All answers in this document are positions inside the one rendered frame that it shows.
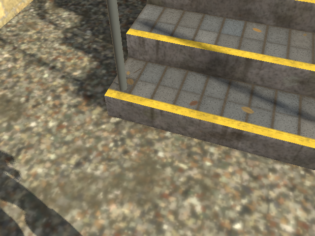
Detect stairs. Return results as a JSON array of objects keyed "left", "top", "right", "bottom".
[{"left": 104, "top": 0, "right": 315, "bottom": 170}]

